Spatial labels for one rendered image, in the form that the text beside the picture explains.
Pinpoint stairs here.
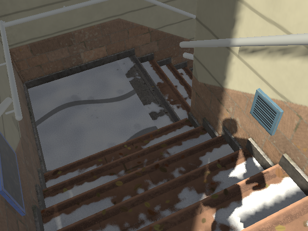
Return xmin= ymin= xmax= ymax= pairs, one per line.
xmin=40 ymin=118 xmax=308 ymax=231
xmin=141 ymin=59 xmax=193 ymax=120

